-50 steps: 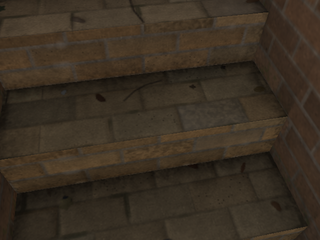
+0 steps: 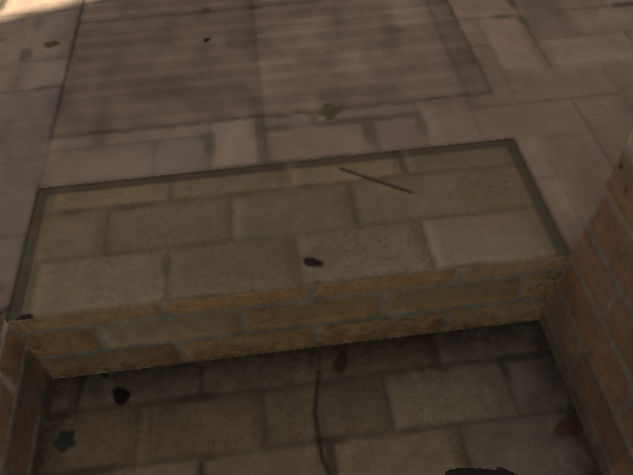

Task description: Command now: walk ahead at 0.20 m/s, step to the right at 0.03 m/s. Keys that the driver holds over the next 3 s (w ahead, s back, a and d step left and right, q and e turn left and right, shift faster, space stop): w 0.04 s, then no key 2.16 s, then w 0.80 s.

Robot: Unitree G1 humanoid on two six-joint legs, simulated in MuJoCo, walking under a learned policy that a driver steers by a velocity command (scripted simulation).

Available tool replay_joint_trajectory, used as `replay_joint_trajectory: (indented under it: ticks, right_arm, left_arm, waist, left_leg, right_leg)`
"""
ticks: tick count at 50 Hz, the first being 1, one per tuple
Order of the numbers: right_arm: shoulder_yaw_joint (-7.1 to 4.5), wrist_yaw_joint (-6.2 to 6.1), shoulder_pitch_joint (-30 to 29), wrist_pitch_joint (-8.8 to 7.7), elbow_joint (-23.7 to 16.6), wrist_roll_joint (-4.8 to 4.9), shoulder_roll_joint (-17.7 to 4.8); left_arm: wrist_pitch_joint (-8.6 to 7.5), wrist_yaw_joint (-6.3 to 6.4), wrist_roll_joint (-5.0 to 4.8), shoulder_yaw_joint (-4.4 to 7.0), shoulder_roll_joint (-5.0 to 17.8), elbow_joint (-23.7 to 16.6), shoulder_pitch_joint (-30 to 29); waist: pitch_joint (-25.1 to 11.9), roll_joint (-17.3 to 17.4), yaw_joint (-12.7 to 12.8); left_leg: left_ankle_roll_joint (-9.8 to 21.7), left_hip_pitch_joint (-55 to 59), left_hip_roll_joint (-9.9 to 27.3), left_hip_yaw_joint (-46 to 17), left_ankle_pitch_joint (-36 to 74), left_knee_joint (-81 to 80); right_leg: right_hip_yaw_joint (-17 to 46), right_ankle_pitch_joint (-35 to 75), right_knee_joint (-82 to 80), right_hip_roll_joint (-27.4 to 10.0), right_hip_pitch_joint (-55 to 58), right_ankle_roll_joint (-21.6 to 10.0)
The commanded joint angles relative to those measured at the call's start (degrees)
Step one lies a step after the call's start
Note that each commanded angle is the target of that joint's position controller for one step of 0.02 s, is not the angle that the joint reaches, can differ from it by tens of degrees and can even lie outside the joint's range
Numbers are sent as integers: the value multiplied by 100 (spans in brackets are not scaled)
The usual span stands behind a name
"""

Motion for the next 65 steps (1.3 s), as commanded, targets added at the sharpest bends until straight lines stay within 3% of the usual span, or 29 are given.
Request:
replay_joint_trajectory:
  ticks: [1, 2, 3, 4, 5, 6, 7, 8, 9, 10, 11, 12, 13, 14, 15, 16, 17, 18, 19, 20, 21, 22, 25, 32, 34, 44, 45, 50, 65]
  right_arm:
    - [-437, 184, 792, -292, 325, 354, -909]
    - [-320, 112, 463, -432, 519, 384, -552]
    - [-421, -546, 498, -335, 775, -389, -393]
    - [-173, -179, -457, -577, 561, 177, -81]
    - [-255, -163, -356, -671, 318, 466, -454]
    - [-254, -181, -457, -689, 306, 459, -629]
    - [-263, -159, 73, -679, 344, 329, -782]
    - [-235, -139, 153, -684, 439, 236, -721]
    - [-303, -116, 35, -690, 393, 247, -930]
    - [-249, 83, -647, -670, -34, 358, -938]
    - [-286, 217, -250, -552, 171, 507, -1043]
    - [-320, 438, 690, -389, 576, 434, -960]
    - [-278, 720, 499, -303, 596, 392, -726]
    - [-387, 635, 1432, -299, 741, 264, -789]
    - [-354, 472, 1526, -282, 818, 89, -1010]
    - [-427, -329, 1774, -191, 1000, -140, -552]
    - [-365, -575, 1643, -176, 1050, -137, -531]
    - [-366, -613, 1620, -135, 1027, -188, -465]
    - [-280, 12, 558, -289, 589, 96, -683]
    - [-256, 358, 379, -292, 577, 174, -667]
    - [-254, 506, 320, -226, 611, 141, -649]
    - [-290, 547, 424, -195, 660, 76, -768]
    - [-277, 390, 498, -232, 610, 13, -804]
    - [-331, 392, 826, -290, 678, 59, -788]
    - [-333, 404, 898, -263, 775, 73, -790]
    - [-357, 429, 1071, -232, 935, 112, -915]
    - [-339, 451, 914, -215, 864, 60, -922]
    - [-335, 470, 1167, -174, 979, 78, -1004]
    - [-267, 439, 1488, -51, 1290, 25, -954]
  left_arm:
    - [-56, -40, 151, 159, 421, 226, 452]
    - [-66, 25, 198, 111, 295, 290, 410]
    - [30, 512, 332, -30, -213, -726, -21]
    - [69, 248, 20, 42, 147, 259, 223]
    - [36, 160, 65, 83, 393, 308, 647]
    - [30, 133, 21, 68, 381, 329, 474]
    - [1, 226, 63, 107, 551, 82, 146]
    - [-41, 270, -20, 99, 519, 2, -76]
    - [-108, 286, -67, 110, 501, 66, -132]
    - [-79, 146, -170, 44, 384, -18, -357]
    - [-97, -43, -320, 67, 496, -324, -1210]
    - [-84, -268, -214, -12, 310, -278, -1238]
    - [-80, -398, -109, -152, -41, -307, -713]
    - [-136, -394, -289, -96, 646, -666, -1523]
    - [-212, -387, -457, 4, 1017, -977, -1961]
    - [92, 561, 155, -4, 620, -747, -916]
    - [185, 863, 66, -105, 572, -827, -1017]
    - [194, 1030, -125, -165, 438, -880, -1002]
    - [-132, 208, -518, -131, 711, -752, -1681]
    - [-143, -91, -409, -83, 595, -748, -1501]
    - [-104, -238, -299, -75, 522, -665, -1335]
    - [-76, -274, -228, -50, 549, -604, -1170]
    - [-168, -157, -109, -91, 400, -471, -1093]
    - [-314, -28, -216, -122, 439, -487, -1300]
    - [-295, -2, -264, -99, 499, -466, -1219]
    - [-194, 64, -275, -150, 604, -374, -1049]
    - [-107, 8, -251, -173, 526, -327, -1086]
    - [14, -14, -233, -158, 634, -187, -867]
    - [206, -73, -227, -225, 574, 181, -536]
  waist:
    - [-104, 519, -113]
    - [-187, 310, 190]
    - [-359, 111, 449]
    - [-134, 565, 410]
    - [-250, 732, 258]
    - [-417, 543, 224]
    - [-708, 131, 103]
    - [-827, 339, 76]
    - [-701, 466, 58]
    - [-718, 222, 259]
    - [-412, -225, 65]
    - [-294, -40, -126]
    - [-149, 352, 63]
    - [-154, -410, -651]
    - [-171, -361, -704]
    - [-100, 91, -437]
    - [48, -300, -453]
    - [131, -497, -527]
    - [-364, -296, -492]
    - [-299, -179, -344]
    - [-213, -129, -252]
    - [-215, -45, -227]
    - [-464, -129, -237]
    - [-444, -5, -372]
    - [-404, 46, -381]
    - [-340, 100, -369]
    - [-249, 146, -359]
    - [-284, 100, -360]
    - [-20, 24, -326]
  left_leg:
    - [1000, 1426, 1118, -3620, -2896, -3941]
    - [964, 1148, 1084, -3412, -2656, -3813]
    - [1281, 739, 1062, -3015, -2356, -3855]
    - [879, 618, 1027, -2942, -2341, -4084]
    - [960, 752, 1116, -2999, -2271, -4077]
    - [905, 587, 996, -2711, -1977, -3949]
    - [784, 1032, 978, -2554, -1548, -3700]
    - [715, 1128, 1016, -2431, -1501, -3731]
    - [512, 1064, 780, -2013, -1391, -3664]
    - [214, 945, 481, -1063, -632, -4079]
    - [-31, 1510, 376, -1164, -1088, -3768]
    - [-196, 875, 100, -1002, -1981, -3660]
    - [-288, 1347, 389, -1283, -1625, -3418]
    - [-454, 2094, 0, -628, -801, -3171]
    - [-697, 2620, -17, -253, -255, -3206]
    - [-283, 2603, 105, -211, 385, -2962]
    - [-190, 3003, 144, -273, 782, -3204]
    - [-179, 3107, 204, -323, 881, -3383]
    - [-506, 3215, 78, -401, 534, -3644]
    - [-507, 3042, 64, -441, 474, -3909]
    - [-466, 2973, 88, -416, 610, -4041]
    - [-448, 2986, 95, -399, 765, -4076]
    - [-455, 3080, 130, -393, 942, -4078]
    - [-397, 3538, 248, -457, 1451, -4042]
    - [-412, 3578, 285, -475, 1629, -4070]
    - [-335, 3703, 267, -517, 1858, -4200]
    - [-359, 3677, 215, -513, 1818, -4269]
    - [-353, 3878, 212, -529, 2109, -4364]
    - [-365, 4333, 34, -556, 1879, -4799]
  right_leg:
    - [458, -40, 2910, 92, -2464, 121]
    - [266, -240, 2710, -35, -2279, 345]
    - [-567, -722, 3612, 643, -1470, 142]
    - [333, -300, 3079, -90, -2343, 521]
    - [263, -738, 2928, -5, -2276, 677]
    - [137, -842, 2996, 17, -2118, 798]
    - [63, -591, 2185, -224, -2145, 1066]
    - [-68, -831, 1782, -329, -2019, 1125]
    - [-244, -875, 1194, -348, -1653, 1234]
    - [-916, -2010, -1011, -438, -458, 1510]
    - [-1212, -2661, -3501, -382, -304, 1501]
    - [-1544, -1156, -3238, -137, 945, 1239]
    - [-975, -635, -3398, -256, 1039, 945]
    - [-236, -1314, -4176, -251, 511, 212]
    - [561, -2714, -4762, -486, 36, -260]
    - [713, -2280, -5277, -1018, 40, -124]
    - [692, -2034, -5197, -961, -71, -32]
    - [325, -1670, -5025, -792, -58, 117]
    - [-48, -2119, -4683, -272, 633, 304]
    - [-331, -1856, -4620, -174, 912, 370]
    - [-443, -1384, -4623, -149, 1123, 335]
    - [-514, -1011, -4567, -121, 1260, 270]
    - [-526, -227, -4363, -176, 1520, 225]
    - [-601, 334, -4088, -187, 1241, 289]
    - [-624, 410, -4113, -170, 1300, 295]
    - [-747, 444, -4135, -136, 1464, 352]
    - [-705, 613, -4246, -159, 1427, 280]
    - [-744, 785, -4362, -171, 1558, 261]
    - [-867, 452, -4863, -160, 1382, 367]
